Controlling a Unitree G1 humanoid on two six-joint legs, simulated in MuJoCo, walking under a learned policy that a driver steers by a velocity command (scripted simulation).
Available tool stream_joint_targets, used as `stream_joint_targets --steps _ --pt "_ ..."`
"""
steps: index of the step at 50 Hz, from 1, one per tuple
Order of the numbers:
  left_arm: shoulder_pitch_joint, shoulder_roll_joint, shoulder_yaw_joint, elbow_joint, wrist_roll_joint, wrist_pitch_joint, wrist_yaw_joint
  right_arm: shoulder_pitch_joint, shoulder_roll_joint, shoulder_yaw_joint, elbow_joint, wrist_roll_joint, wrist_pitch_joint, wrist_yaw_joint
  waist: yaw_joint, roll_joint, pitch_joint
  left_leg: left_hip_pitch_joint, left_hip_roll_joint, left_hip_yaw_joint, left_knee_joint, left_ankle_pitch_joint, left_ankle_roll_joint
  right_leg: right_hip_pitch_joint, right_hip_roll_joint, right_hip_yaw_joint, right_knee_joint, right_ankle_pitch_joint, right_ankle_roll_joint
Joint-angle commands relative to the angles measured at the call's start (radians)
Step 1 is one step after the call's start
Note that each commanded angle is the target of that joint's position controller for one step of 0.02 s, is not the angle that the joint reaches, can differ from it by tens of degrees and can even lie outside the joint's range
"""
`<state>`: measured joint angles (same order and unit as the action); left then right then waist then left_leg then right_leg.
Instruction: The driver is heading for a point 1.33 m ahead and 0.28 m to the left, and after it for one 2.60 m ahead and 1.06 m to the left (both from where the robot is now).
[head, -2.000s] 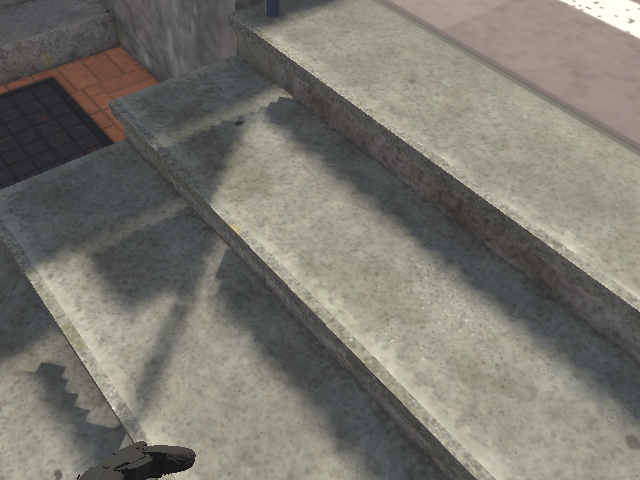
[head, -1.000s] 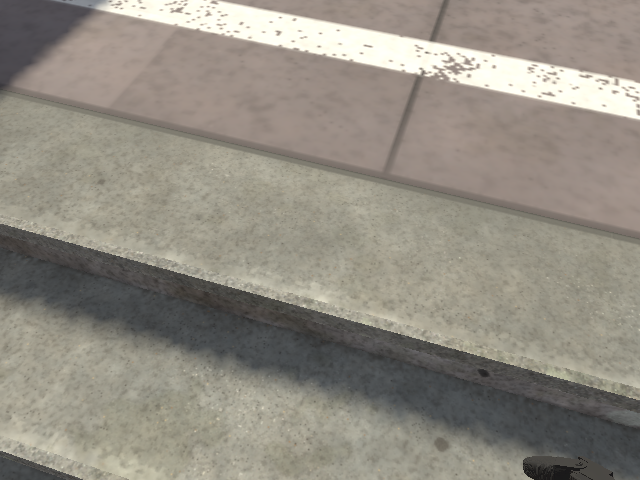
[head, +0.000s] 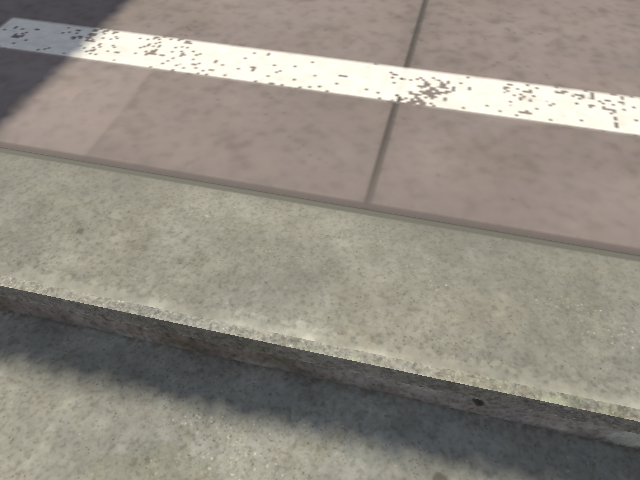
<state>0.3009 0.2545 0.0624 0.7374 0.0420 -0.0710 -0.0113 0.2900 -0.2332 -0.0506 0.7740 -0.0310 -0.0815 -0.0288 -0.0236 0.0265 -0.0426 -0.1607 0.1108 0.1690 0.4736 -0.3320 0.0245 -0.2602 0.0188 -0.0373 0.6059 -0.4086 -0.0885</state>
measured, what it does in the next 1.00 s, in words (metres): climbs: left foot 0.13 m higher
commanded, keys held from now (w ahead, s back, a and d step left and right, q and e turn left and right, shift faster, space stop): w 1.00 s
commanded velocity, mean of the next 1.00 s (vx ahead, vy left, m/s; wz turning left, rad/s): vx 0.45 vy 0.00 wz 0.00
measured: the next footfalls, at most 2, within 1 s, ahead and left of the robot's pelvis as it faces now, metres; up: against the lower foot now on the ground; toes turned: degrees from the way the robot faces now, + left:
left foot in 0.50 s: +0.44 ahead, +0.19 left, +0.13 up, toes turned +6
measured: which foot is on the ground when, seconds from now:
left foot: down 0.00-0.04, up 0.06-0.48, down 0.50-1.00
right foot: down 0.00-0.52, up 0.54-1.00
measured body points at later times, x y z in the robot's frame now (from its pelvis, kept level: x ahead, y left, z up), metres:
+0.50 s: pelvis +0.23 +0.07 -0.02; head +0.28 +0.08 +0.43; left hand +0.11 +0.28 -0.16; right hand +0.52 -0.08 -0.05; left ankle +0.40 +0.19 -0.61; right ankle -0.01 -0.11 -0.73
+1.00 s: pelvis +0.55 +0.15 +0.13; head +0.54 +0.17 +0.58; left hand +0.77 +0.34 +0.04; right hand +0.41 -0.02 -0.02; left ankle +0.40 +0.19 -0.61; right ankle +0.71 +0.02 -0.35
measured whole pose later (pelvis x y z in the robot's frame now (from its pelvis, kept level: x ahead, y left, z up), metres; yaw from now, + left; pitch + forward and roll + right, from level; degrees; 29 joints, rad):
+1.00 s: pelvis +0.55 +0.15 +0.13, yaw +1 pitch +4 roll -3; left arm 0.02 0.15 -0.05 0.74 0.02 -0.05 -0.07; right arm 0.60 -0.10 0.06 1.15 -0.15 -0.10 0.07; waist -0.05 0.02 -0.10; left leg -0.04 -0.05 0.07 0.37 -0.42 0.10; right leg -1.35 -0.01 -0.01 1.77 -0.02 -0.19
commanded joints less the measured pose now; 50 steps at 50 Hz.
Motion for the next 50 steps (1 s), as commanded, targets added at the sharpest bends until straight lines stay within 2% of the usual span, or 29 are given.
stream_joint_targets --steps 1,2,3,4,5,7,11,12,15,16,20,21,22,23,24,25,26,27,28,30,31,33,37,39,40,42,46,49,50 --pt "0.035 -0.032 -0.003 -0.041 0.014 -0.014 -0.017 -0.096 -0.123 -0.034 -0.032 0.035 0.031 0.023 0.077 0.131 0.078 -0.096 0.031 -0.035 -0.114 0.081 0.095 0.150 0.026 -0.070 -0.190 0.222 -0.007" --pt "0.179 0.026 0.014 -0.005 0.018 -0.002 -0.013 -0.108 -0.084 -0.027 -0.037 0.036 0.038 0.040 0.134 0.073 0.005 -0.208 -0.011 0.022 0.107 0.271 0.062 0.338 -0.005 0.023 -0.186 0.216 -0.023" --pt "0.322 0.139 0.039 0.006 0.028 0.002 0.002 -0.155 -0.036 -0.011 -0.091 0.035 0.044 0.048 0.189 -0.183 -0.060 -0.413 -0.071 0.040 0.411 0.024 0.016 0.476 -0.229 0.352 -0.302 0.275 -0.064" --pt "0.368 0.239 0.063 0.014 0.011 0.011 0.020 -0.153 -0.029 -0.006 -0.122 0.019 0.052 0.059 0.179 -0.303 0.001 -0.621 -0.112 -0.064 0.574 -0.255 -0.002 0.483 -0.355 0.577 -0.330 0.324 -0.191" --pt "0.320 0.233 0.067 0.006 0.009 0.009 0.025 -0.197 -0.032 -0.003 -0.136 0.005 0.055 0.070 0.169 -0.224 0.085 -0.736 -0.045 -0.143 0.742 -0.237 -0.005 0.405 -0.390 0.598 -0.369 0.130 -0.247" --pt "0.197 0.130 0.033 -0.007 -0.001 0.005 0.022 -0.216 -0.071 -0.013 -0.138 0.004 0.039 0.071 0.102 -0.134 0.147 -0.803 -0.010 -0.157 0.828 -0.113 -0.001 0.315 -0.317 0.479 -0.417 -0.074 -0.186" --pt "0.168 0.072 0.008 0.024 -0.017 -0.030 0.021 -0.168 -0.048 -0.013 -0.140 -0.014 0.050 0.078 0.035 -0.114 0.139 -0.823 -0.003 -0.141 0.989 0.011 -0.016 0.213 -0.273 0.303 -0.448 0.232 -0.158" --pt "0.175 -0.061 -0.048 0.050 0.028 -0.024 -0.007 -0.156 0.031 0.029 -0.081 -0.017 0.034 0.086 0.050 -0.234 0.054 -0.870 -0.011 -0.195 1.129 -0.040 0.087 0.200 -0.337 0.301 -0.478 0.157 -0.201" --pt "0.309 -0.047 -0.060 0.185 0.085 -0.004 -0.036 -0.356 0.064 0.076 -0.163 0.001 -0.002 0.056 0.116 -0.086 0.135 -1.377 -0.023 -0.246 1.450 -0.218 0.215 0.383 -0.383 0.308 -0.478 0.045 -0.206" --pt "0.316 0.130 0.005 0.159 -0.016 -0.040 0.002 -0.453 0.009 0.038 -0.271 0.006 0.021 0.042 0.075 -0.093 0.259 -1.391 0.001 -0.147 1.396 -0.259 0.105 0.364 -0.362 0.269 -0.536 0.125 -0.173" --pt "0.304 0.085 -0.016 0.270 -0.020 -0.034 0.049 -0.550 0.054 0.080 -0.409 0.015 0.064 0.033 0.063 -0.127 0.244 -1.231 0.063 -0.098 1.162 -0.322 0.090 0.249 -0.311 0.083 -0.711 0.198 -0.082" --pt "0.226 0.065 -0.023 0.256 -0.049 -0.024 0.049 -0.455 0.095 0.100 -0.394 0.026 0.077 0.054 0.007 -0.082 0.187 -0.825 0.068 -0.064 0.916 -0.142 0.129 0.038 -0.276 -0.002 -0.793 0.257 -0.086" --pt "0.150 0.071 -0.027 0.216 -0.062 -0.023 0.035 -0.338 0.085 0.086 -0.339 0.029 0.088 0.062 -0.015 -0.051 0.099 -0.474 -0.013 0.044 0.839 -0.021 0.137 -0.099 -0.229 -0.043 -0.765 0.528 -0.104" --pt "0.177 0.092 -0.055 0.232 0.092 -0.049 -0.092 -0.452 0.138 0.157 -0.349 0.032 0.110 0.120 -0.104 -0.197 -0.231 -0.075 -0.134 -0.054 1.012 0.048 0.055 -0.287 -0.348 0.042 -0.672 1.080 -0.112" --pt "-0.023 0.305 0.015 0.154 0.046 -0.064 -0.119 -0.239 -0.003 0.102 -0.294 0.053 0.118 0.152 -0.228 -0.163 -0.170 -0.176 -0.172 -0.023 0.774 0.068 0.044 0.002 -0.290 -0.071 -0.465 1.430 -0.059" --pt "0.071 0.338 0.068 0.191 -0.084 -0.048 -0.045 0.150 -0.087 0.012 -0.142 0.014 0.093 0.068 -0.258 -0.151 -0.264 -0.112 -0.210 0.037 0.596 -0.142 0.120 0.253 -0.223 -0.092 -0.060 1.636 -0.021" --pt "0.204 0.250 0.043 0.227 -0.108 -0.051 -0.022 0.217 -0.149 -0.004 -0.092 -0.010 0.069 0.037 -0.224 -0.084 -0.329 0.059 -0.127 -0.231 0.501 -0.190 0.150 0.105 -0.199 0.017 0.260 1.323 0.012" --pt "0.234 0.050 0.007 0.165 -0.105 -0.060 -0.029 0.259 -0.317 -0.055 -0.028 -0.009 0.057 0.022 -0.154 0.390 -0.341 0.149 0.159 -0.783 0.098 -0.079 0.164 -0.188 0.056 0.082 0.661 0.238 0.078" --pt "0.251 -0.006 0.004 0.157 -0.041 -0.064 -0.029 0.144 -0.294 -0.059 -0.028 0.022 0.063 0.025 -0.078 0.321 -0.388 0.098 0.203 -1.077 -0.096 -0.078 0.116 -0.250 0.080 0.271 1.014 0.146 0.057" --pt "0.170 -0.067 -0.007 0.089 -0.013 -0.053 -0.010 -0.042 -0.141 -0.033 0.014 0.019 0.038 0.048 0.052 0.081 -0.193 -0.093 0.166 -0.893 -0.065 -0.233 0.099 -0.384 -0.017 0.174 1.150 0.293 0.020" --pt "0.048 -0.053 -0.033 0.092 0.008 -0.046 -0.060 0.030 -0.084 0.019 0.062 0.017 -0.001 0.071 -0.070 0.074 -0.053 -0.261 0.111 -0.783 0.044 -0.292 0.178 -0.554 0.033 0.328 1.289 0.346 0.005" --pt "-0.011 -0.071 -0.062 0.028 -0.005 -0.035 -0.071 -0.028 0.034 0.062 0.144 -0.033 -0.009 0.080 0.056 -0.006 -0.046 -0.373 0.142 -0.728 -0.010 -0.129 0.160 -0.649 0.014 0.345 1.361 0.406 -0.092" --pt "-0.087 0.031 -0.045 0.001 -0.024 -0.019 -0.056 -0.132 0.019 0.063 0.178 -0.064 -0.050 0.087 0.139 -0.020 -0.039 -0.399 0.045 -0.387 -0.160 0.021 0.061 -0.661 -0.030 0.270 1.082 0.493 -0.109" --pt "-0.145 0.059 -0.036 -0.001 -0.008 -0.029 -0.063 -0.101 -0.010 0.060 0.166 -0.063 -0.073 0.074 0.108 0.001 -0.056 -0.336 0.002 -0.262 -0.190 0.227 0.039 -0.633 -0.018 0.203 1.017 0.514 -0.083" --pt "-0.190 0.024 -0.048 -0.003 -0.012 -0.023 -0.071 0.100 -0.046 0.050 0.231 -0.073 -0.069 0.064 0.028 0.097 -0.041 -0.148 0.021 -0.297 -0.159 0.355 0.082 -0.832 0.025 0.154 1.268 0.400 -0.069" --pt "-0.250 -0.012 -0.064 -0.010 -0.021 -0.027 -0.058 0.326 -0.030 0.056 0.307 -0.104 -0.048 0.070 -0.030 0.034 0.002 0.169 0.080 -0.345 -0.098 0.464 0.090 -1.189 0.056 0.211 1.375 0.295 -0.103" --pt "-0.371 -0.059 -0.098 -0.061 -0.009 -0.025 -0.053 0.399 0.041 0.091 0.361 -0.123 -0.022 0.089 -0.017 0.035 0.054 0.212 0.060 -0.297 -0.148 0.318 0.106 -1.331 -0.015 0.097 1.377 0.287 -0.144" --pt "-0.550 -0.062 -0.110 -0.145 -0.029 0.016 -0.058 0.449 0.053 0.112 0.403 -0.128 -0.013 0.098 -0.046 0.020 0.092 0.075 0.079 -0.295 -0.274 0.390 0.107 -1.205 -0.074 -0.005 1.050 0.468 -0.077" --pt "-0.614 -0.059 -0.109 -0.166 -0.028 0.034 -0.062 0.418 0.025 0.110 0.367 -0.098 -0.015 0.110 -0.043 0.067 0.059 -0.031 0.056 -0.214 -0.341 0.543 0.081 -1.010 -0.051 -0.115 0.975 0.399 -0.073"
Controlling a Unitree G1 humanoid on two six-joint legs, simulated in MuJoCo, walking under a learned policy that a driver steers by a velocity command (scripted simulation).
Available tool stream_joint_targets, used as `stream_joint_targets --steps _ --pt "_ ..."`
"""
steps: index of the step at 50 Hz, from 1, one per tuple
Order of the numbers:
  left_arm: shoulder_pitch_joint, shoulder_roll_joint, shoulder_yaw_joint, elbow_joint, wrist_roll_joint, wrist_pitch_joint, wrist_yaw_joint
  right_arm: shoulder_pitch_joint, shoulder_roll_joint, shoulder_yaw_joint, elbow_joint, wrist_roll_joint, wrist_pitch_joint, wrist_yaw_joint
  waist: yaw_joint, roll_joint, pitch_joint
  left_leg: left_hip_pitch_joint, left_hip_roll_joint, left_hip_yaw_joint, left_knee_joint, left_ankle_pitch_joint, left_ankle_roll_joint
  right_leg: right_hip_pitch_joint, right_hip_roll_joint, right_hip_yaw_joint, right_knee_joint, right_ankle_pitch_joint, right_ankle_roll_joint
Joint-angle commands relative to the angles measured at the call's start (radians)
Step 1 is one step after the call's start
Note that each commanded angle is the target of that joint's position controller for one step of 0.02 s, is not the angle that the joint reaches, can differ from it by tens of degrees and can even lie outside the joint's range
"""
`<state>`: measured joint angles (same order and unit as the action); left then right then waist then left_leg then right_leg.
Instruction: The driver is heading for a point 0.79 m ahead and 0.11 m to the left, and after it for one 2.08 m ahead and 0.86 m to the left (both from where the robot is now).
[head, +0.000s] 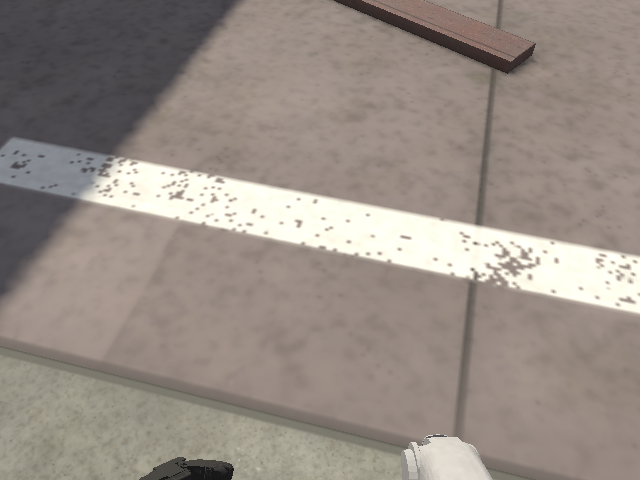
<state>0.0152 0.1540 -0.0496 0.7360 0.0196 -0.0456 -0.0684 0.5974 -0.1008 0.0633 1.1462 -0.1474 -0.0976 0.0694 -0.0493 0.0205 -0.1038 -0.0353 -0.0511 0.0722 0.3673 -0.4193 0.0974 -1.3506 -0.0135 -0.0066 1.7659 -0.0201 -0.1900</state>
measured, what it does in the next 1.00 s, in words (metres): climbs: right foot 0.14 m higher, then left foot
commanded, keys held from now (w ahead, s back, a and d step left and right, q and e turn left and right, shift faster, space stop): w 0.84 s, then q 0.16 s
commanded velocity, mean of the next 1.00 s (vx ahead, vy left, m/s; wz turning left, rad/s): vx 0.48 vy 0.00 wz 0.03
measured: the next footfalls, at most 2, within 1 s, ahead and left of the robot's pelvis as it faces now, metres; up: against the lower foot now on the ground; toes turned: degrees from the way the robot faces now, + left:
right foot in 0.12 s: +0.28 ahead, -0.09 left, +0.14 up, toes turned -1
left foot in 0.56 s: +0.57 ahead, +0.16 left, +0.14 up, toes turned +2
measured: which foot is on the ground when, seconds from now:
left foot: down 0.00-0.16, up 0.18-0.54, down 0.56-1.00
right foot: up 0.00-0.10, down 0.12-0.58, up 0.60-1.00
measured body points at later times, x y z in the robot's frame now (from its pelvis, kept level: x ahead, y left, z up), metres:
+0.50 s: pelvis +0.35 +0.03 +0.13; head +0.34 +0.04 +0.58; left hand +0.33 +0.24 -0.03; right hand +0.60 -0.17 +0.07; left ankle +0.51 +0.17 -0.56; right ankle +0.24 -0.09 -0.60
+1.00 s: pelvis +0.62 +0.08 +0.15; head +0.63 +0.08 +0.60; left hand +0.83 +0.27 +0.04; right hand +0.54 -0.12 +0.00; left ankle +0.53 +0.16 -0.60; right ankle +0.81 -0.06 -0.55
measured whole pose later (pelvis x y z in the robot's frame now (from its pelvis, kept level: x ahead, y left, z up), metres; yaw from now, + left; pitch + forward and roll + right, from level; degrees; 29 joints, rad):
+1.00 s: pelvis +0.62 +0.08 +0.15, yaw +3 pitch +3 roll +1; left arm -0.04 0.15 0.03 0.90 0.01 -0.07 -0.03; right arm 0.50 -0.10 -0.01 1.06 -0.01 -0.10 0.03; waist -0.10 -0.03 -0.05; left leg -0.06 -0.08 0.00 0.27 -0.27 0.07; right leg -0.68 -0.05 0.02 0.63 0.06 -0.01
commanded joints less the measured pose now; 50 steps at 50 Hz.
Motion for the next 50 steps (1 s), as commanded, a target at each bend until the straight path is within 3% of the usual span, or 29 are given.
stream_joint_targets --steps 1,3,5,6,7,8,9,10,11,12,15,16,19,21,24,26,28,29,30,31,32,34,36,39,42,45,48,49,50 --pt "-0.361 0.013 -0.002 -0.172 0.008 0.021 -0.012 0.083 -0.107 0.009 -0.018 0.029 -0.012 0.021 -0.001 0.110 0.144 -0.232 0.252 -0.142 -0.276 0.769 0.020 0.233 -0.020 -0.147 -0.274 0.003 0.047" --pt "-0.284 0.062 0.021 -0.160 0.004 0.039 -0.025 0.047 -0.244 -0.011 -0.057 0.075 -0.050 0.023 0.083 0.128 0.065 -0.273 0.243 -0.052 -0.177 1.478 0.021 0.598 0.097 -0.242 -0.374 -0.120 0.082" --pt "-0.154 0.123 0.050 -0.123 0.009 0.038 -0.020 0.023 -0.375 -0.054 -0.052 0.118 -0.054 0.025 0.139 0.167 0.104 -0.035 0.308 -0.074 -0.025 1.785 -0.001 0.614 0.151 -0.234 -0.640 -0.322 0.096" --pt "-0.026 0.124 0.057 -0.091 0.004 0.031 -0.008 -0.023 -0.410 -0.077 -0.054 0.102 -0.044 0.029 0.193 0.177 0.072 -0.035 0.327 -0.068 0.116 1.930 -0.027 0.756 0.141 -0.190 -0.746 -0.300 0.064" --pt "0.271 0.191 0.082 0.005 -0.014 0.017 0.002 -0.016 -0.369 -0.079 -0.078 0.046 -0.053 0.040 0.237 0.113 -0.134 -0.288 0.304 -0.099 0.386 1.964 -0.101 1.229 0.071 -0.003 -0.638 -0.041 -0.047" --pt "0.563 0.233 0.096 0.118 -0.011 0.009 0.006 -0.021 -0.259 -0.057 -0.109 0.014 -0.055 0.061 0.306 -0.146 -0.338 -0.703 0.129 -0.191 0.802 1.155 -0.156 1.680 -0.092 0.469 -0.891 -0.108 -0.234" --pt "0.736 0.186 0.080 0.177 0.065 0.013 0.008 -0.183 -0.242 -0.076 -0.130 0.085 -0.033 0.078 0.359 -0.268 -0.323 -0.840 -0.081 -0.282 1.297 0.220 -0.140 1.568 -0.211 0.829 -1.185 -0.238 -0.291" --pt "0.631 0.188 0.088 0.199 0.074 -0.024 0.028 -0.225 -0.184 -0.073 -0.156 0.127 -0.038 0.070 0.279 -0.122 -0.071 -0.958 -0.040 -0.348 1.392 0.321 -0.030 1.313 -0.196 0.793 -1.247 -0.457 -0.183" --pt "0.434 0.144 0.076 0.184 0.039 -0.042 0.029 -0.251 -0.157 -0.065 -0.162 0.098 -0.042 0.040 0.192 -0.037 0.028 -0.956 0.029 -0.332 1.394 0.367 -0.014 1.088 -0.204 0.683 -1.253 -0.469 -0.193" --pt "0.298 0.054 0.050 0.186 0.022 -0.040 0.031 -0.279 -0.148 -0.063 -0.188 0.062 -0.034 0.011 0.114 0.039 0.004 -0.914 0.047 -0.307 1.344 0.339 0.023 0.983 -0.195 0.603 -1.296 -0.459 -0.186" --pt "0.107 -0.073 0.008 0.223 0.005 -0.050 0.043 -0.332 -0.073 -0.027 -0.249 0.057 0.013 -0.019 -0.032 -0.005 0.029 -0.927 0.084 -0.255 1.417 0.140 0.084 0.762 -0.158 0.404 -1.408 -0.369 -0.126" --pt "0.095 -0.063 0.007 0.220 0.015 -0.069 0.043 -0.349 -0.112 -0.032 -0.265 0.058 0.010 -0.019 -0.044 0.036 0.019 -0.888 0.113 -0.227 1.275 0.198 0.071 0.749 -0.141 0.307 -1.435 -0.282 -0.088" --pt "0.055 0.098 0.040 0.165 0.048 -0.108 0.036 -0.466 -0.187 -0.056 -0.320 0.076 -0.021 -0.009 -0.047 -0.034 0.040 -0.444 0.156 -0.088 0.767 0.333 -0.029 0.551 -0.004 0.012 -1.504 -0.087 0.021" --pt "0.155 0.187 0.070 0.182 0.024 -0.108 0.029 -0.539 -0.182 -0.047 -0.328 0.090 -0.019 0.004 0.011 -0.060 0.080 -0.406 0.128 -0.068 0.560 0.319 -0.113 0.681 -0.041 0.018 -1.524 -0.033 0.008" --pt "0.393 0.200 0.098 0.263 0.026 -0.099 -0.004 -0.679 -0.178 -0.046 -0.369 0.091 0.013 0.000 0.111 -0.076 0.118 -0.602 0.106 -0.045 0.274 0.389 -0.103 1.135 -0.167 0.136 -1.457 0.093 -0.049" --pt "0.374 0.191 0.105 0.263 0.027 -0.090 -0.009 -0.691 -0.220 -0.071 -0.382 0.103 0.005 -0.019 0.089 -0.094 0.096 -0.548 0.089 -0.044 0.192 0.418 -0.058 1.251 -0.222 0.165 -1.425 0.207 -0.031" --pt "0.331 0.177 0.111 0.248 0.034 -0.084 0.000 -0.544 -0.305 -0.119 -0.342 0.126 -0.021 -0.047 0.019 -0.054 -0.015 -0.255 0.061 -0.044 0.177 0.492 0.026 1.246 -0.145 0.083 -1.262 0.383 0.064" --pt "0.402 0.090 0.088 0.242 0.044 -0.085 0.012 -0.373 -0.348 -0.129 -0.302 0.114 -0.032 -0.054 0.008 0.068 -0.216 0.124 0.189 -0.173 0.251 0.775 0.167 1.100 -0.058 0.026 -1.019 0.169 0.132" --pt "0.549 0.009 0.057 0.229 0.059 -0.094 0.004 -0.156 -0.364 -0.130 -0.255 0.122 -0.022 -0.052 -0.020 0.316 -0.432 0.606 0.434 -0.629 0.079 0.605 0.394 0.735 0.103 0.014 -0.736 -0.426 0.206" --pt "0.357 0.113 0.092 0.219 0.032 -0.076 -0.007 -0.003 -0.327 -0.141 -0.171 0.101 -0.016 -0.066 -0.135 0.190 -0.237 0.522 0.396 -0.761 -0.061 0.264 0.281 0.520 0.101 0.103 -0.528 -0.498 0.165" --pt "0.275 0.111 0.098 0.207 0.024 -0.069 0.003 -0.080 -0.329 -0.147 -0.158 0.108 -0.021 -0.070 -0.106 0.129 -0.050 0.329 0.365 -0.661 -0.093 0.067 0.188 0.433 0.057 0.142 -0.389 -0.373 0.121" --pt "0.260 0.091 0.095 0.218 0.055 -0.071 0.030 -0.308 -0.192 -0.109 -0.205 0.105 -0.013 -0.078 0.017 0.029 0.003 0.012 0.321 -0.471 -0.146 0.224 0.150 0.560 -0.042 0.163 -0.453 -0.157 0.076" --pt "0.206 0.061 0.089 0.204 0.062 -0.065 0.021 -0.369 -0.106 -0.090 -0.228 0.103 -0.009 -0.080 0.058 0.005 -0.025 -0.064 0.291 -0.375 -0.177 0.363 0.159 0.622 -0.072 0.134 -0.503 -0.130 0.090" --pt "0.130 0.069 0.096 0.194 0.042 -0.057 0.008 -0.299 -0.123 -0.098 -0.207 0.091 -0.020 -0.070 0.043 0.015 0.004 -0.056 0.267 -0.282 -0.206 0.446 0.181 0.537 -0.081 0.097 -0.612 -0.123 0.131" --pt "0.076 0.047 0.092 0.181 0.054 -0.044 0.008 -0.197 -0.130 -0.097 -0.171 0.084 -0.033 -0.044 0.036 0.012 0.050 -0.099 0.264 -0.216 -0.210 0.587 0.202 0.536 -0.099 0.047 -0.813 0.050 0.166" --pt "-0.014 0.028 0.087 0.135 0.042 -0.031 0.003 -0.166 -0.139 -0.095 -0.155 0.108 -0.039 -0.018 0.046 0.022 0.062 -0.213 0.218 -0.158 -0.160 0.904 0.170 0.728 -0.059 -0.019 -1.002 0.102 0.186" --pt "-0.083 0.076 0.105 0.104 0.026 -0.029 0.007 -0.118 -0.188 -0.114 -0.137 0.116 -0.043 -0.012 0.038 0.039 0.082 -0.142 0.222 -0.188 -0.104 0.977 0.129 0.761 -0.032 -0.012 -1.105 0.108 0.187" --pt "-0.146 0.107 0.101 0.091 -0.064 -0.042 0.066 -0.122 -0.239 -0.130 -0.144 0.184 0.001 -0.073 -0.008 0.041 0.151 -0.106 0.210 -0.184 -0.087 0.873 0.060 0.743 0.013 -0.002 -1.180 0.094 0.182" --pt "-0.165 0.105 0.100 0.078 -0.072 -0.049 0.087 -0.101 -0.244 -0.133 -0.139 0.184 0.021 -0.096 -0.006 0.058 0.156 -0.078 0.205 -0.211 -0.053 0.854 0.046 0.751 0.025 0.012 -1.225 0.074 0.181"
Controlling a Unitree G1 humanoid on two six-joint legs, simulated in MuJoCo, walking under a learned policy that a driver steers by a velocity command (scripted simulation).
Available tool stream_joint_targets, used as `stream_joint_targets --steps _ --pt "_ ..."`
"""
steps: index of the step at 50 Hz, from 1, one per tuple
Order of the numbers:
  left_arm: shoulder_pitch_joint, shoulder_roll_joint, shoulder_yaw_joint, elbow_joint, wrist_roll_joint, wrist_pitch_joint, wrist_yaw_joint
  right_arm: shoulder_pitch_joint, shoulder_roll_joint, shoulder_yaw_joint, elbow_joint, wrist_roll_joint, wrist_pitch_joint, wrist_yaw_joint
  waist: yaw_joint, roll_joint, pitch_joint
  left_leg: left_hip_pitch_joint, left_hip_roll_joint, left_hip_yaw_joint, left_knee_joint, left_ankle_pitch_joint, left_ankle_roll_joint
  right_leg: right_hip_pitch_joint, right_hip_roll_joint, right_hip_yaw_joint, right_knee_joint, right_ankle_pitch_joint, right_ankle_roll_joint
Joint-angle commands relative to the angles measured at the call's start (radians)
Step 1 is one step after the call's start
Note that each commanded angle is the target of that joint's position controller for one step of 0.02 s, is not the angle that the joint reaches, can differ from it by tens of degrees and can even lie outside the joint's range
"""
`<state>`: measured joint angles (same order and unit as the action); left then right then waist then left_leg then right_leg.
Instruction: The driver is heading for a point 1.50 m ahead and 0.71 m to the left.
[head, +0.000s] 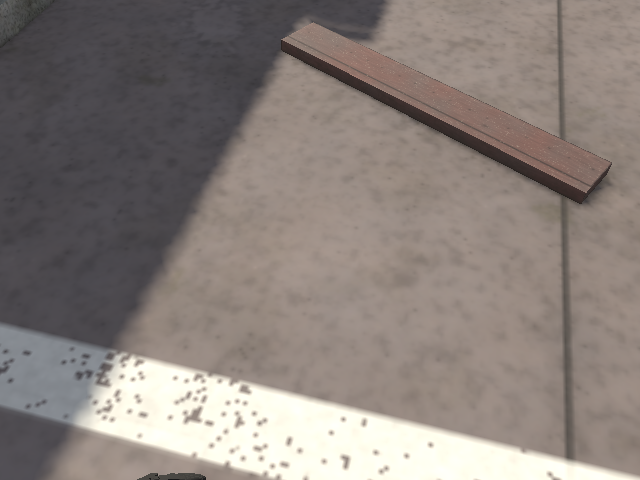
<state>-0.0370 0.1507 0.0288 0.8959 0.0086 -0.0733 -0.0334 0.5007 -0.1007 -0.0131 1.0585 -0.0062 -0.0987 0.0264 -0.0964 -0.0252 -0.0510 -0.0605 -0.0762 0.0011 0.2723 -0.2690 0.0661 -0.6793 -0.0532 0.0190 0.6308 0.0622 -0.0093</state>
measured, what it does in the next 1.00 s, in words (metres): steps on the spot, turning left: right foot, then left foot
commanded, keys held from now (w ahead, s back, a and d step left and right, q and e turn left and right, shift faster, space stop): q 0.88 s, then no key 0.12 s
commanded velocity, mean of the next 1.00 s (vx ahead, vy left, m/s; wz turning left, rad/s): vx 0.06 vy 0.00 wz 0.51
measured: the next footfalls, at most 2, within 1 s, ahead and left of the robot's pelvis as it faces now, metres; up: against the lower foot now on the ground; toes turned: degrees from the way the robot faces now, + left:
right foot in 0.08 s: +0.23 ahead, -0.11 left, +0.00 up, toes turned +4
left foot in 0.48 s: +0.11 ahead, +0.12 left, +0.00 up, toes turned +19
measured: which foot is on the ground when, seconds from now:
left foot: down 0.00-0.08, up 0.10-0.46, down 0.48-0.96, up 0.98-1.00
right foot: up 0.00-0.06, down 0.08-0.48, up 0.50-0.94, down 0.96-1.00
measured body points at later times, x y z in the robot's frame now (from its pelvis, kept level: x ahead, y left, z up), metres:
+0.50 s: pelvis +0.07 +0.00 -0.02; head +0.08 +0.03 +0.43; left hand +0.13 +0.31 -0.15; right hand +0.26 -0.24 -0.12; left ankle +0.07 +0.11 -0.75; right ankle +0.19 -0.12 -0.74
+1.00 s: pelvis +0.08 -0.01 -0.01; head +0.11 -0.01 +0.44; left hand +0.06 +0.30 -0.11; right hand +0.36 -0.16 -0.11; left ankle +0.06 +0.10 -0.73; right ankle +0.14 -0.11 -0.75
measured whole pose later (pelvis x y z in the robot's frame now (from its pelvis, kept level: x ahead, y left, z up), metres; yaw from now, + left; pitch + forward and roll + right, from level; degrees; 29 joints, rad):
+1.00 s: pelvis +0.08 -0.01 -0.01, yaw +32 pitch +3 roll -1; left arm 0.10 0.26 0.07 0.84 0.01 -0.02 0.02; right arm 0.16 -0.29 -0.09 0.66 0.01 0.04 -0.05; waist 0.00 0.05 0.00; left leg -0.43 -0.12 -0.19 0.67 -0.36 0.01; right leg -0.30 0.03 0.04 0.51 -0.26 -0.02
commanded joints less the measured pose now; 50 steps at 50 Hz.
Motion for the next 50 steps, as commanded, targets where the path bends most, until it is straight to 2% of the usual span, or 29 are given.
stream_joint_targets --steps 1,3,4,5,6,7,8,9,10,12,16,19,22,23,24,25,26,27,28,29,30,33,38,42,46,47,48,49,50 --pt "-0.087 0.121 0.026 -0.084 -0.051 -0.028 0.062 0.004 -0.237 -0.062 -0.047 0.032 0.033 -0.063 0.059 0.131 0.088 -0.023 0.229 -0.160 0.083 0.704 0.069 0.119 0.065 0.007 -0.133 -0.012 -0.009" --pt "0.063 0.179 0.052 -0.043 -0.023 -0.034 0.072 -0.050 -0.212 -0.073 -0.077 0.025 0.038 -0.067 0.123 0.132 0.003 -0.023 0.176 -0.167 0.228 0.694 0.039 0.321 0.071 0.008 -0.243 0.080 -0.044" --pt "0.190 0.216 0.063 -0.018 -0.002 -0.037 0.080 -0.095 -0.170 -0.065 -0.114 0.017 0.034 -0.061 0.163 0.099 -0.105 -0.153 0.125 -0.153 0.387 0.564 0.004 0.572 -0.013 0.064 -0.190 0.309 -0.084" --pt "0.308 0.258 0.067 -0.010 0.019 -0.024 0.097 -0.105 -0.107 -0.053 -0.156 0.002 0.027 -0.057 0.185 -0.077 -0.232 -0.429 0.005 -0.085 0.682 -0.002 -0.050 0.899 -0.235 0.232 -0.090 0.818 -0.167" --pt "0.311 0.251 0.058 -0.025 0.010 -0.016 0.091 0.046 -0.058 -0.033 -0.155 0.022 0.029 -0.057 0.148 -0.271 -0.411 -0.582 -0.037 -0.097 0.962 -0.490 -0.080 1.041 -0.452 0.458 -0.108 0.832 -0.332" --pt "0.232 0.186 0.047 -0.073 -0.003 -0.002 0.091 0.061 -0.152 -0.058 -0.136 0.029 0.041 -0.053 0.139 -0.165 -0.399 -0.603 0.037 -0.141 1.079 -0.428 -0.095 0.912 -0.403 0.472 -0.184 0.482 -0.324" --pt "0.132 0.151 0.039 -0.097 -0.013 0.007 0.094 -0.032 -0.187 -0.073 -0.166 0.036 0.063 -0.057 0.120 -0.111 -0.268 -0.659 0.078 -0.090 1.104 -0.329 -0.111 0.766 -0.348 0.373 -0.241 0.168 -0.282" --pt "0.068 0.131 0.031 -0.103 -0.014 0.017 0.097 -0.089 -0.197 -0.085 -0.186 0.032 0.088 -0.067 0.100 -0.064 -0.179 -0.646 0.113 -0.068 1.089 -0.263 -0.122 0.606 -0.296 0.302 -0.296 -0.048 -0.250" --pt "0.034 0.131 0.029 -0.099 -0.003 0.027 0.098 -0.112 -0.205 -0.098 -0.205 0.024 0.110 -0.078 0.080 -0.077 -0.114 -0.597 0.130 -0.065 1.062 -0.233 -0.129 0.461 -0.272 0.250 -0.333 -0.150 -0.228" --pt "0.009 0.163 0.037 -0.084 0.022 0.038 0.097 -0.095 -0.164 -0.097 -0.227 0.022 0.126 -0.085 0.050 -0.115 -0.047 -0.494 0.120 -0.017 1.009 -0.182 -0.129 0.287 -0.220 0.131 -0.390 -0.181 -0.214" --pt "-0.003 0.217 0.053 -0.074 0.013 0.036 0.102 -0.157 -0.165 -0.087 -0.272 0.021 0.127 -0.074 0.049 -0.097 -0.066 -0.392 0.144 0.008 0.737 -0.083 -0.107 0.277 -0.217 0.022 -0.396 -0.095 -0.232" --pt "0.008 0.253 0.062 -0.075 -0.001 0.049 0.108 -0.207 -0.208 -0.089 -0.305 0.022 0.136 -0.053 0.056 -0.109 -0.092 -0.320 0.144 0.021 0.599 -0.045 -0.090 0.332 -0.257 0.015 -0.396 -0.119 -0.223" --pt "0.030 0.268 0.068 -0.066 -0.028 0.069 0.112 -0.191 -0.229 -0.096 -0.313 0.012 0.147 -0.040 0.036 -0.087 -0.086 -0.217 0.120 0.059 0.399 -0.001 -0.044 0.361 -0.264 -0.016 -0.335 -0.247 -0.168" --pt "0.058 0.252 0.066 -0.056 -0.033 0.077 0.110 -0.168 -0.242 -0.104 -0.303 0.006 0.151 -0.038 0.033 -0.062 -0.081 -0.158 0.094 0.068 0.327 0.003 -0.014 0.339 -0.237 -0.046 -0.275 -0.325 -0.127" --pt "0.109 0.215 0.062 -0.034 -0.035 0.087 0.105 -0.152 -0.274 -0.115 -0.306 -0.005 0.153 -0.041 0.037 0.039 -0.032 -0.114 0.128 -0.029 0.186 0.040 0.034 0.262 -0.177 -0.111 -0.125 -0.432 -0.054" --pt "0.140 0.154 0.051 -0.052 -0.006 0.089 0.093 -0.158 -0.388 -0.136 -0.337 -0.010 0.155 -0.060 0.089 0.348 0.020 -0.046 0.387 -0.415 0.067 0.202 0.149 0.006 -0.019 -0.228 0.226 -0.639 0.055" --pt "-0.009 0.200 0.069 -0.109 0.006 0.080 0.101 -0.156 -0.427 -0.136 -0.361 -0.036 0.136 -0.055 0.025 0.347 0.038 -0.162 0.457 -0.574 -0.033 0.145 0.266 -0.092 0.063 -0.050 0.377 -0.699 0.049" --pt "-0.043 0.222 0.078 -0.122 -0.004 0.078 0.104 -0.205 -0.402 -0.131 -0.371 -0.049 0.112 -0.054 0.051 0.246 0.042 -0.174 0.400 -0.498 -0.035 0.082 0.228 -0.102 0.046 0.020 0.463 -0.601 0.027" --pt "0.001 0.228 0.085 -0.104 -0.008 0.080 0.104 -0.281 -0.382 -0.127 -0.388 -0.029 0.097 -0.057 0.092 0.202 0.032 -0.177 0.349 -0.421 -0.012 0.053 0.157 -0.099 0.031 0.040 0.473 -0.491 0.017" --pt "0.037 0.230 0.090 -0.075 0.001 0.083 0.110 -0.334 -0.349 -0.118 -0.406 -0.009 0.093 -0.059 0.105 0.151 0.003 -0.168 0.316 -0.375 0.011 0.036 0.111 -0.079 0.022 0.048 0.490 -0.430 0.021" --pt "0.056 0.227 0.092 -0.070 0.009 0.083 0.112 -0.360 -0.332 -0.111 -0.413 0.003 0.092 -0.063 0.114 0.147 -0.013 -0.183 0.295 -0.342 0.023 0.066 0.099 -0.052 0.026 0.045 0.512 -0.380 0.030" --pt "0.059 0.206 0.088 -0.085 -0.004 0.074 0.109 -0.316 -0.292 -0.095 -0.410 0.003 0.090 -0.071 0.110 0.147 -0.044 -0.161 0.260 -0.319 0.046 0.158 0.114 -0.016 0.049 0.047 0.505 -0.329 0.048" --pt "0.015 0.185 0.069 -0.114 -0.010 0.065 0.099 -0.279 -0.323 -0.109 -0.419 0.007 0.103 -0.083 0.075 0.181 -0.045 -0.101 0.254 -0.386 0.069 0.131 0.135 0.034 0.062 0.064 0.247 -0.349 0.073" --pt "0.040 0.198 0.065 -0.115 -0.020 0.053 0.082 -0.300 -0.335 -0.114 -0.443 0.006 0.118 -0.078 0.069 0.195 -0.055 -0.133 0.251 -0.461 0.088 0.202 0.157 0.164 0.087 0.064 0.121 -0.420 0.071" --pt "0.144 0.211 0.065 -0.095 -0.025 0.036 0.059 -0.351 -0.325 -0.109 -0.464 0.021 0.132 -0.077 0.117 0.195 -0.083 -0.125 0.212 -0.481 0.151 0.332 0.120 0.342 0.091 0.039 -0.140 -0.326 0.040" --pt "0.181 0.227 0.070 -0.084 -0.019 0.035 0.052 -0.342 -0.315 -0.106 -0.464 0.027 0.137 -0.080 0.129 0.175 -0.088 -0.168 0.178 -0.452 0.180 0.288 0.082 0.443 0.064 0.037 -0.244 -0.218 0.018" --pt "0.209 0.274 0.081 -0.082 0.000 0.039 0.051 -0.308 -0.279 -0.097 -0.463 0.021 0.139 -0.083 0.115 0.065 -0.105 -0.284 0.113 -0.377 0.297 0.114 0.031 0.573 -0.073 0.143 -0.277 -0.138 -0.033" --pt "0.175 0.353 0.094 -0.092 0.018 0.052 0.059 -0.268 -0.240 -0.089 -0.483 0.021 0.130 -0.079 0.052 -0.220 -0.067 -0.503 -0.070 -0.191 0.479 -0.249 -0.032 0.645 -0.256 0.361 -0.289 0.104 -0.172" --pt "0.172 0.311 0.087 -0.114 0.039 0.050 0.057 -0.307 -0.330 -0.113 -0.491 0.003 0.113 -0.076 0.101 -0.250 -0.060 -0.565 -0.049 -0.179 0.696 -0.383 -0.082 0.570 -0.375 0.499 -0.326 0.126 -0.312"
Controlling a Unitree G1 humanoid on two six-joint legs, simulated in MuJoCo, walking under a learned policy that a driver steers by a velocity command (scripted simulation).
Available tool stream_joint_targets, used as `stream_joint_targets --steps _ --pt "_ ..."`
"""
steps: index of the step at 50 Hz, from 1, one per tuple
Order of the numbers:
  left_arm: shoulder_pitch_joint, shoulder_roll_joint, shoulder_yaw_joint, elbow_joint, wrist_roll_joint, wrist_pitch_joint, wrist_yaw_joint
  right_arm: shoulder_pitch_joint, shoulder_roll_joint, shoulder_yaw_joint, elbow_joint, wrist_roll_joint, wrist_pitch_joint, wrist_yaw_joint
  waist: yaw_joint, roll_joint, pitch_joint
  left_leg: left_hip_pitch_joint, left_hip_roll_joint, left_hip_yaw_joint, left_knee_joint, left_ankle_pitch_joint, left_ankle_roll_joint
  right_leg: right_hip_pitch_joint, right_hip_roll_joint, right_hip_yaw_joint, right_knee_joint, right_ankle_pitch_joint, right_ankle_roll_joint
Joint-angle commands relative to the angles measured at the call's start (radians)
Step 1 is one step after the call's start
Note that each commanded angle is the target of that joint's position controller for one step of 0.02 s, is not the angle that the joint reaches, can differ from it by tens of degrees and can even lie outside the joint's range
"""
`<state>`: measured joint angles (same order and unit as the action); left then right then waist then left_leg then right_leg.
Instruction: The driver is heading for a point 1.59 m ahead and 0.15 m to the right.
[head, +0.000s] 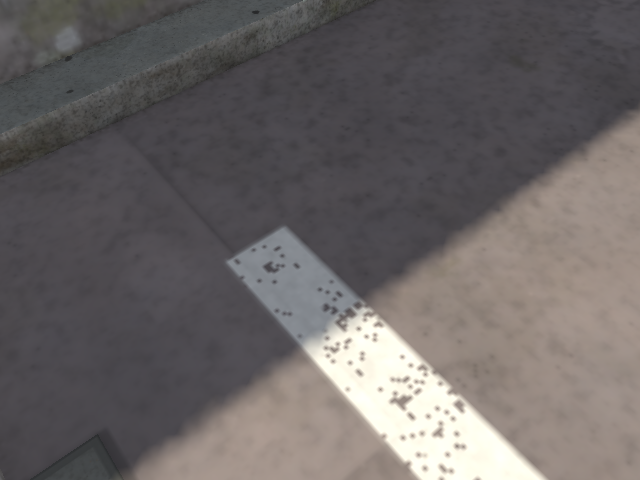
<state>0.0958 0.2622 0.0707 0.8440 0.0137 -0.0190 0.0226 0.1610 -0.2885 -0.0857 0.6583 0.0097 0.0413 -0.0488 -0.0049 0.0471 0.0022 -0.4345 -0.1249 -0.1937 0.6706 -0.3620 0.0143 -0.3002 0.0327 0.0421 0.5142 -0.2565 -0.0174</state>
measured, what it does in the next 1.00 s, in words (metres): steps on the spot: left foot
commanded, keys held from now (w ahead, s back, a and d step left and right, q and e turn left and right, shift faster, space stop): no key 1.00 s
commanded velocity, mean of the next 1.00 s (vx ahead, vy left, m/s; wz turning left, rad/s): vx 0.00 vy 0.00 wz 0.09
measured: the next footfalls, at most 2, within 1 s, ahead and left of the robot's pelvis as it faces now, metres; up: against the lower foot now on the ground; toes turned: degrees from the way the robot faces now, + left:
left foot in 0.28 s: +0.02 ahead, +0.14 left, +0.00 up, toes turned +0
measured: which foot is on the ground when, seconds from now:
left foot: up 0.00-0.26, down 0.28-1.00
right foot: down 0.00-1.00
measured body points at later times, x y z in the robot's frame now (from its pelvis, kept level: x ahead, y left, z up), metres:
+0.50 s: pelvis -0.01 +0.02 +0.00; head +0.00 +0.03 +0.45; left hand +0.07 +0.29 -0.13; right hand +0.14 -0.22 -0.11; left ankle -0.02 +0.14 -0.73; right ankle +0.00 -0.12 -0.73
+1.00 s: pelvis -0.01 +0.02 +0.00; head +0.00 +0.02 +0.45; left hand +0.02 +0.28 -0.15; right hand +0.08 -0.23 -0.13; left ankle -0.02 +0.14 -0.73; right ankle +0.00 -0.12 -0.73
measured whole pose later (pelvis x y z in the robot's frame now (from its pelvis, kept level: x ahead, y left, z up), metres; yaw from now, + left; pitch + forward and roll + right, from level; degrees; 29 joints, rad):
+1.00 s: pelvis -0.01 +0.02 +0.00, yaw +2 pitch -2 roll +0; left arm 0.20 0.22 0.03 1.07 0.00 0.00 0.04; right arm 0.25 -0.21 -0.04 0.88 0.00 0.00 -0.03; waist 0.02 0.01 0.04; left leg -0.21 -0.01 -0.04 0.54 -0.30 0.00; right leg -0.22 -0.03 0.02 0.53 -0.28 0.04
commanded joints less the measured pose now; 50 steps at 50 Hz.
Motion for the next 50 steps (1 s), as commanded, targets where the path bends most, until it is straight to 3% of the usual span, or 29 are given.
stream_joint_targets --steps 1,3,4,6,8,9,11,13,14,15,16,17,18,21,31,50 --pt "-0.010 0.169 0.037 -0.086 0.027 -0.006 0.007 0.032 -0.189 -0.058 -0.071 -0.005 -0.031 0.004 -0.001 -0.227 -0.096 -0.185 0.025 -0.011 0.434 -0.221 -0.044 0.168 -0.415 0.402 -0.205 0.401 -0.290" --pt "-0.073 0.115 0.021 -0.099 -0.007 -0.003 0.015 0.064 -0.140 -0.052 -0.029 -0.007 -0.014 0.002 -0.025 -0.173 -0.062 -0.183 0.035 -0.002 0.509 -0.112 -0.077 0.145 -0.296 0.253 -0.183 0.331 -0.202" --pt "-0.071 0.098 0.012 -0.096 -0.012 -0.001 0.018 0.071 -0.107 -0.042 -0.024 -0.009 -0.009 0.002 -0.024 -0.167 -0.053 -0.167 0.037 0.003 0.526 -0.078 -0.091 0.131 -0.278 0.220 -0.182 0.358 -0.201" --pt "-0.049 0.077 0.000 -0.082 -0.008 0.007 0.021 0.050 -0.056 -0.021 -0.033 -0.003 -0.009 0.005 -0.018 -0.173 -0.048 -0.105 0.062 0.061 0.399 -0.033 -0.105 0.118 -0.226 0.145 -0.189 0.333 -0.190" --pt "-0.035 0.086 -0.001 -0.072 -0.008 0.013 0.022 0.005 -0.015 0.004 -0.048 -0.009 -0.014 0.009 0.007 -0.210 -0.058 -0.006 0.115 0.133 0.177 -0.027 -0.112 0.123 -0.197 0.104 -0.177 0.310 -0.175" --pt "-0.004 0.110 0.004 -0.063 -0.006 0.016 0.021 -0.021 -0.006 0.010 -0.055 -0.008 -0.017 0.012 0.031 -0.235 -0.056 0.039 0.123 0.157 0.089 -0.060 -0.111 0.124 -0.205 0.111 -0.171 0.315 -0.184" --pt "0.036 0.147 0.010 -0.053 -0.011 0.021 0.016 -0.004 -0.042 0.002 -0.045 0.003 -0.020 0.013 0.039 -0.234 -0.054 0.118 0.114 0.187 -0.072 -0.015 -0.101 0.131 -0.227 0.144 -0.145 0.323 -0.196" --pt "0.066 0.131 0.000 -0.038 -0.027 0.015 0.011 0.047 -0.061 -0.003 -0.016 -0.004 -0.022 0.015 0.009 -0.197 -0.039 0.257 0.110 0.181 -0.320 0.201 -0.059 0.089 -0.211 0.141 -0.116 0.322 -0.151" --pt "0.089 0.113 -0.009 -0.033 -0.020 0.003 0.005 0.057 -0.097 -0.007 -0.022 -0.016 -0.021 0.009 0.014 -0.151 -0.064 0.361 0.170 0.102 -0.321 0.329 -0.030 0.032 -0.196 0.132 -0.098 0.272 -0.093" --pt "0.112 0.093 -0.015 -0.044 0.007 -0.016 -0.010 0.077 -0.169 -0.021 -0.025 -0.024 -0.017 0.002 0.055 0.000 -0.106 0.441 0.272 0.014 -0.232 0.574 0.015 -0.030 -0.125 0.055 -0.024 0.173 -0.036" --pt "0.111 0.051 -0.024 -0.037 0.004 -0.023 -0.012 0.050 -0.118 -0.009 -0.004 -0.027 -0.018 0.016 0.068 0.135 -0.128 0.318 0.273 0.011 -0.234 0.392 0.069 0.045 -0.076 -0.017 -0.051 0.034 0.014" --pt "0.055 0.091 -0.019 -0.029 0.007 -0.020 -0.011 0.015 -0.056 0.004 -0.024 -0.029 -0.024 0.030 0.034 0.079 -0.080 0.263 0.235 0.024 -0.256 0.260 0.064 0.069 -0.070 -0.026 -0.037 0.044 0.044" --pt "0.031 0.090 -0.017 -0.025 0.005 -0.014 -0.009 0.017 -0.041 0.010 -0.013 -0.036 -0.029 0.033 0.025 0.056 -0.055 0.230 0.217 0.036 -0.265 0.189 0.046 0.069 -0.066 -0.032 -0.034 0.055 0.048" --pt "0.051 0.081 -0.018 -0.003 0.002 0.006 0.001 0.031 -0.060 0.009 0.000 -0.029 -0.046 0.030 0.030 0.045 0.011 0.172 0.195 0.052 -0.268 0.150 0.023 0.063 -0.070 -0.023 -0.036 0.067 0.038" --pt "0.085 0.078 -0.016 0.088 -0.006 0.006 0.008 0.051 -0.034 0.017 0.042 -0.022 -0.054 0.024 0.027 -0.026 0.016 0.177 0.171 0.076 -0.250 0.155 0.020 0.083 -0.073 -0.020 -0.048 0.084 0.044" --pt "0.122 0.064 -0.023 0.201 -0.011 0.013 0.022 0.107 -0.018 0.022 0.195 -0.013 -0.052 0.011 0.025 -0.040 0.033 0.198 0.139 0.129 -0.241 0.208 0.002 0.086 -0.066 -0.023 -0.067 0.094 0.034"
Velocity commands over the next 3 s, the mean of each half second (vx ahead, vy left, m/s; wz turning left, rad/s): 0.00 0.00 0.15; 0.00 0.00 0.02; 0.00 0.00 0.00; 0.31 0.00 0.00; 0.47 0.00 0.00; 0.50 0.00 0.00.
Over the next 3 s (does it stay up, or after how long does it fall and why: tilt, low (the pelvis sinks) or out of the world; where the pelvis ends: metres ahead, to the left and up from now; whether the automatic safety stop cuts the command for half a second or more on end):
stays up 0.69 0.08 0.01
